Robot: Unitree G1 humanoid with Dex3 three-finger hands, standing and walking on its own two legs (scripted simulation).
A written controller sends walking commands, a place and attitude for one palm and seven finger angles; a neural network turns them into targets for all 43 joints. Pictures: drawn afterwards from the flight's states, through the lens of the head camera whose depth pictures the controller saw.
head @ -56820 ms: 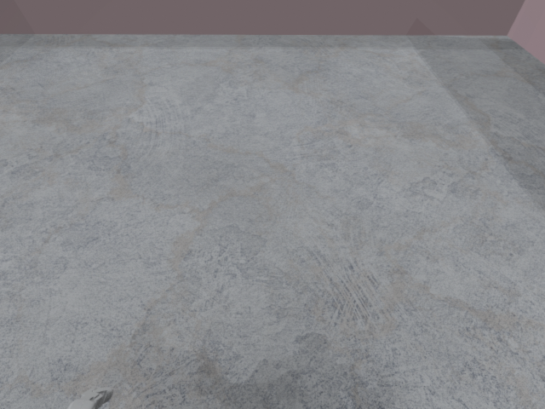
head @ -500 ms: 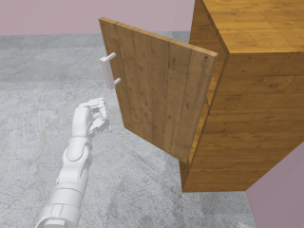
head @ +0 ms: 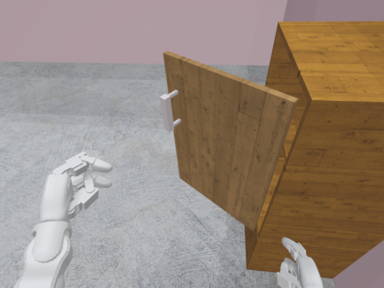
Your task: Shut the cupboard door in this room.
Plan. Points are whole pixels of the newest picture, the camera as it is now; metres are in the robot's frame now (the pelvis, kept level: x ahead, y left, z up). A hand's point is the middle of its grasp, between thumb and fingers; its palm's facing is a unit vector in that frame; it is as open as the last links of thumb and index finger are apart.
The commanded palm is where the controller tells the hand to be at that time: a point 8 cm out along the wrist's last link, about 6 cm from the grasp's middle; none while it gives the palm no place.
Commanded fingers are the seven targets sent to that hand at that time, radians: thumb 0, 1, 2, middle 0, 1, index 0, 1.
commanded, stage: draw the hand back to the body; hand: left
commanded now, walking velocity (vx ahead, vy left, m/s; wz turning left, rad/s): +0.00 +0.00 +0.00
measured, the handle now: (172, 111) +0.62 +0.14 +0.03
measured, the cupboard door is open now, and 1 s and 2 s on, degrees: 55 55 55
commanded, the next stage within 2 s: step back with the hand held close in 0.70 s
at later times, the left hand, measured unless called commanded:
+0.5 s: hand (30, 211) +0.18 +0.28 +0.15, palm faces +0.51 -0.76 -0.40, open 7.1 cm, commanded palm +0.14 +0.30 +0.17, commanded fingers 0.00 0.90 0.90 -0.20 -0.30 -0.20 -0.30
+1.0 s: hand (40, 207) +0.19 +0.27 +0.15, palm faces +0.43 -0.78 -0.46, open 7.4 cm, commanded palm +0.13 +0.30 +0.17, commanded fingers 0.00 0.90 0.90 -0.20 -0.30 -0.20 -0.30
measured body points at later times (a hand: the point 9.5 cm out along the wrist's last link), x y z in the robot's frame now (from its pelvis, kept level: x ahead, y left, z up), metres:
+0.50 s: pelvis +0.00 +0.01 +0.00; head -0.02 -0.02 +0.45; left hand +0.15 +0.32 +0.18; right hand +0.18 -0.22 -0.09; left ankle -0.03 +0.12 -0.74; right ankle +0.00 -0.13 -0.74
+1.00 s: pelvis -0.01 +0.01 +0.00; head -0.01 -0.02 +0.45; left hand +0.16 +0.31 +0.18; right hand +0.16 -0.24 -0.10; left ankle -0.03 +0.12 -0.74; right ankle +0.00 -0.13 -0.74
